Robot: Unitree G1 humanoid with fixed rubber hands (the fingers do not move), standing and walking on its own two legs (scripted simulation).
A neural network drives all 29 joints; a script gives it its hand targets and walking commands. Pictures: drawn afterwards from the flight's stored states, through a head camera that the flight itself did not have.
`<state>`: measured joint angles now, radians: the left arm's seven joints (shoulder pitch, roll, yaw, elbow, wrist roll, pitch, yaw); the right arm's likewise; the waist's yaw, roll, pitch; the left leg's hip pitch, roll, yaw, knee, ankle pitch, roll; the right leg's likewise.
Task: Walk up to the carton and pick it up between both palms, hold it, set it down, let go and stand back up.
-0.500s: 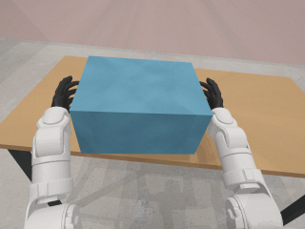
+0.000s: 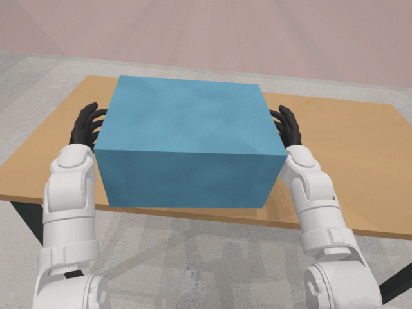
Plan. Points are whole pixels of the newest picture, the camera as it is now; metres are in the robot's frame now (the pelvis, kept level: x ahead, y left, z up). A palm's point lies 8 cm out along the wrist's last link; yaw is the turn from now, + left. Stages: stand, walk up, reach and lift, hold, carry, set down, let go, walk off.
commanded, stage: hold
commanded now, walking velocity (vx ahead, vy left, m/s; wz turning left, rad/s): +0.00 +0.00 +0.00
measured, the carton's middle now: (190, 140) +0.39 +0.01 +0.16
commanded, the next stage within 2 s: set down in 0.08 s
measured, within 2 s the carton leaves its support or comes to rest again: neither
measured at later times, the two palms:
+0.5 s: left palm (82, 148) +0.36 +0.21 +0.16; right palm (280, 154) +0.36 -0.17 +0.14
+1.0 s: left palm (97, 147) +0.40 +0.20 +0.13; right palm (277, 149) +0.39 -0.18 +0.12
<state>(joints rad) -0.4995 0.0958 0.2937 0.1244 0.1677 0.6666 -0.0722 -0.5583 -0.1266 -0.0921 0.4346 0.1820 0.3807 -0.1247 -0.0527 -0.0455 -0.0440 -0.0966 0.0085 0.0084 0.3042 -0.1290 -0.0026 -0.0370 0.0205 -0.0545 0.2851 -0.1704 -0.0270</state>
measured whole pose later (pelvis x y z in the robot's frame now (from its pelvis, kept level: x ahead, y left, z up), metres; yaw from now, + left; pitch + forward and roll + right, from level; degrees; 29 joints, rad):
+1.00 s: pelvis +0.03 +0.00 +0.00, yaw +0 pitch -3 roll +0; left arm -0.51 0.10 0.29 0.33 0.18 0.37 -0.08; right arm -0.51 -0.08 -0.15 0.58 0.06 0.08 -0.11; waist -0.03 -0.07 0.01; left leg -0.08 0.01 0.00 0.32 -0.19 -0.01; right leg 0.00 0.02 -0.06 0.28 -0.22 -0.03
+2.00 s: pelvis +0.04 +0.00 +0.00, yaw -1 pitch +5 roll +0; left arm -0.76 0.12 0.35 0.86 0.19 0.10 -0.06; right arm -0.67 -0.02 -0.49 0.84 -0.24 -0.08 -0.02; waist 0.02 -0.04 -0.04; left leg -0.22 0.01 0.02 0.30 -0.16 -0.01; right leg -0.17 0.02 -0.04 0.29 -0.20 -0.02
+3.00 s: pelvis +0.02 +0.01 +0.00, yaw -2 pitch +11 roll +0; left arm -0.81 0.14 0.36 1.15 0.15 -0.17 -0.03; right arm -0.70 -0.03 -0.58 0.95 -0.29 -0.21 0.01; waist 0.03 -0.03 -0.09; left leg -0.39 0.01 0.04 0.34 -0.13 0.01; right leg -0.35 0.02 -0.03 0.33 -0.17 -0.02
